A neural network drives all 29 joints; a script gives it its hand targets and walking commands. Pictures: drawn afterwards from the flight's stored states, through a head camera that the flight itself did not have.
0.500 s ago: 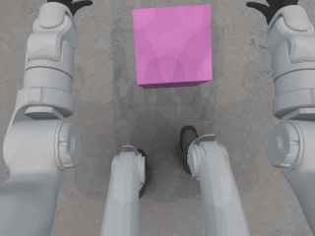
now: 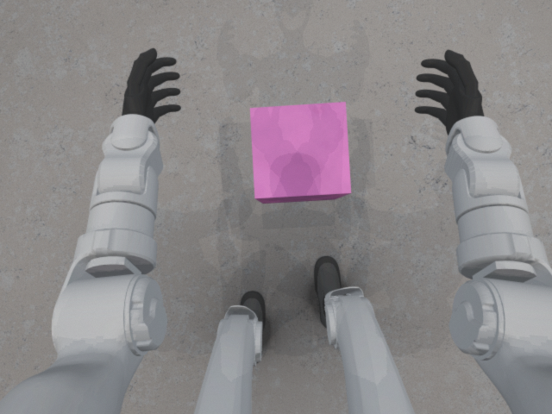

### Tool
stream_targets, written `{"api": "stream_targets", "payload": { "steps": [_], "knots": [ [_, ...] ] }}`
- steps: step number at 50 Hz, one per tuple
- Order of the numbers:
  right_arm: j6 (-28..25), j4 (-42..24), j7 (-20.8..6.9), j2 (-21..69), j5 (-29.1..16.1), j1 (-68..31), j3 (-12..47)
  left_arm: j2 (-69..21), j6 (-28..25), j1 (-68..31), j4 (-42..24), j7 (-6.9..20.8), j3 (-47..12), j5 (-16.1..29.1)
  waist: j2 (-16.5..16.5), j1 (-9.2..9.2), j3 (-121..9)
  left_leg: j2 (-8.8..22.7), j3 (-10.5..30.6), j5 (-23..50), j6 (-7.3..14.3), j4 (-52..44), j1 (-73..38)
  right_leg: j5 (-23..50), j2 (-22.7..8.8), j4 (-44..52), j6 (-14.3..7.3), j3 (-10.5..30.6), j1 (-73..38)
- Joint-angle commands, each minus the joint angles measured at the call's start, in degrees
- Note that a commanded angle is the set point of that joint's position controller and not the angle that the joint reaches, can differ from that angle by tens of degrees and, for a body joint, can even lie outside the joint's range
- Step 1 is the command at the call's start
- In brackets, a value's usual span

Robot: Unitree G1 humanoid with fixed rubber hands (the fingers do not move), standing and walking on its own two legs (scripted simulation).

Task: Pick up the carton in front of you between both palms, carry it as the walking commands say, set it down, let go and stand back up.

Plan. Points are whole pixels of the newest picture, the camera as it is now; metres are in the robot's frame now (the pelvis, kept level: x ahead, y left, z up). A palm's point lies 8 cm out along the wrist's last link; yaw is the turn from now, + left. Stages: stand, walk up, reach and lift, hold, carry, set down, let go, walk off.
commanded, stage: let go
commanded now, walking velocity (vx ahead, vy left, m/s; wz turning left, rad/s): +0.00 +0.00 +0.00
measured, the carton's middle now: (298, 160) +0.51 -0.05 -0.54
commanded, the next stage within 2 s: stand in 1.20 s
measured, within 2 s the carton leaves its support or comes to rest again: neither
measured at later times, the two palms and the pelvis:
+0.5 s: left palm (66, 272) +0.33 +0.20 +0.00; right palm out of the picture +0.28 -0.25 +0.00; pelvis +0.05 +0.00 +0.09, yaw -2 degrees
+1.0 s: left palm out of the picture +0.25 +0.23 +0.05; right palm out of the picture +0.23 -0.23 +0.04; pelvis +0.08 +0.01 +0.11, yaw -2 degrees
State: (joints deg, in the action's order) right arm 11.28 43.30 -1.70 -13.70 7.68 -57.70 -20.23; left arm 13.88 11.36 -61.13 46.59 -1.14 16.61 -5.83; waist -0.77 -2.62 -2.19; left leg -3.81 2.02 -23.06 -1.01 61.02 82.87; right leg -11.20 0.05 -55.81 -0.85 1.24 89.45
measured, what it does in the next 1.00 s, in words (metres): rises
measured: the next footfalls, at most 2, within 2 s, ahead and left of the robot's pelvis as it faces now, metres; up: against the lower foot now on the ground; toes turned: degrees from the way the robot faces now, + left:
none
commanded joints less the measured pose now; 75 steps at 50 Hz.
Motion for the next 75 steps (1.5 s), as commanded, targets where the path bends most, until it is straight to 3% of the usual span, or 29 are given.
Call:
{"api": "stream_targets", "payload": {
  "steps": [1,6,13,22,32,37,45,56,57,59,60,61,63,65,71,75],
  "knots": [
    [-1.6,-9.9,-1.4,-6.6,1.1,-0.5,1.1,4.4,-1.8,-0.3,-11.1,-0.9,-0.2,-0.6,1.0,-0.68,-61.5,-1.3,-3.2,21.1,-2.5,-10.9,-12.7,31.5,1.9,-1.3,-0.2,-0.3,-66.2],
    [-3.5,-13.8,-2.2,-4.7,-1.0,11.7,4.2,3.5,-4.0,10.8,-17.0,0.2,-1.7,0.3,1.6,-0.33,-53.7,-1.0,-3.3,17.6,-1.6,-15.9,-14.4,32.7,0.6,3.7,-0.1,2.0,-74.6],
    [-6.9,-14.9,-2.5,-2.2,-3.7,28.9,7.7,1.6,-7.5,28.6,-15.8,2.1,-3.2,1.4,1.5,0.26,-43.2,-0.2,-2.2,13.9,-0.7,-21.5,-21.5,29.1,-0.4,10.1,0.4,3.0,-78.3],
    [-10.6,-18.4,-1.6,-2.2,-6.2,48.7,12.4,1.9,-11.3,47.3,-17.1,3.4,-6.2,3.5,1.9,0.63,-27.5,1.3,-1.2,9.8,0.6,-29.4,-36.4,19.6,-0.1,18.8,1.1,2.2,-82.7],
    [-11.5,-24.4,-1.4,-3.0,-8.0,65.5,16.1,2.0,-12.6,64.6,-22.8,4.0,-10.0,5.1,-0.1,1.34,-10.0,2.8,-0.1,11.5,1.0,-39.2,-55.1,13.5,1.5,27.9,1.6,0.0,-91.6],
    [-9.4,-25.6,-1.9,-4.2,-8.3,68.4,16.7,1.8,-10.7,69.1,-24.9,4.3,-11.6,4.9,-2.1,2.18,-1.0,4.0,0.4,8.7,1.4,-43.8,-55.6,12.1,2.4,29.7,1.8,-0.8,-97.5],
    [-5.3,-25.2,-1.9,-4.8,-7.6,69.4,16.2,2.5,-6.7,69.7,-26.8,5.2,-12.7,5.0,-1.1,2.11,6.3,4.6,0.5,7.4,1.8,-45.2,-56.7,11.0,2.8,30.2,1.8,-0.9,-101.3],
    [-4.1,-26.1,-1.7,-4.1,-7.3,70.1,16.1,3.0,-5.0,71.8,-27.4,5.5,-12.0,4.5,-0.1,2.53,2.6,2.6,0.2,17.2,0.7,-41.6,-62.8,19.7,1.8,29.5,1.1,0.3,-101.3],
    [-1.0,-27.3,-0.2,-5.8,-6.2,68.9,16.1,3.0,-6.5,74.8,-23.5,4.3,-12.2,5.3,1.1,2.58,-0.3,2.5,0.5,22.8,0.6,-39.4,-65.0,18.6,3.3,27.7,1.3,-0.1,-99.7],
    [-0.2,-26.4,0.7,-5.4,-6.4,70.6,16.4,3.1,-7.0,73.2,-25.5,3.5,-12.9,5.1,-0.2,2.49,0.2,2.5,0.5,24.7,0.1,-38.5,-64.9,18.4,3.2,27.4,1.2,0.0,-97.2],
    [-0.1,-26.4,0.9,-5.2,-6.5,70.5,16.6,3.1,-7.1,72.7,-25.7,3.4,-13.0,5.3,-0.4,2.44,0.3,2.6,0.5,24.2,0.1,-38.6,-64.5,18.3,3.2,27.3,1.2,0.0,-96.5],
    [-4.0,-18.8,2.7,-10.2,-5.7,68.0,14.9,10.7,-8.1,70.5,-17.2,1.4,-10.1,3.7,-2.2,3.28,1.5,4.8,1.4,13.3,-0.7,-36.6,-64.2,8.9,-2.6,27.9,1.6,0.2,-84.6],
    [-7.1,-17.6,3.1,-10.0,-5.0,69.0,15.1,10.2,-9.2,70.8,-16.3,0.7,-10.8,3.1,-2.7,2.64,2.3,5.7,3.5,5.2,-0.2,-37.6,-66.3,-1.1,-2.3,29.3,1.2,1.6,-78.9],
    [-8.6,-16.1,2.9,-10.1,-4.9,68.2,15.5,9.5,-10.1,69.7,-14.8,0.7,-11.3,3.3,-1.7,2.81,3.1,6.2,4.9,2.7,0.4,-38.0,-65.3,-3.0,-2.1,29.5,1.0,2.1,-77.7],
    [-10.2,-11.9,2.5,-11.8,-5.2,68.6,15.5,10.7,-11.4,69.6,-10.3,1.0,-11.8,3.6,-0.1,2.66,-1.0,6.7,5.0,17.9,0.4,-35.2,-69.6,10.1,-3.2,27.2,0.0,2.5,-80.0],
    [-10.7,-9.5,2.9,-13.0,-5.2,69.3,15.7,12.0,-11.6,69.7,-8.3,0.5,-11.8,3.6,0.4,2.47,-1.7,7.0,5.3,21.9,0.5,-34.8,-71.4,13.0,-3.7,27.0,-0.5,2.9,-80.9]
  ]
}}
